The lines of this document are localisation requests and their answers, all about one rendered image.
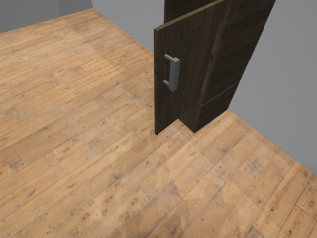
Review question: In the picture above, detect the cupboard door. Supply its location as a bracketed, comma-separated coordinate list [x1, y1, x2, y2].
[153, 0, 225, 135]

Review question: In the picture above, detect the handle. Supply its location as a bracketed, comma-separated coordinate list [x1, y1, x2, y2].
[163, 54, 181, 92]

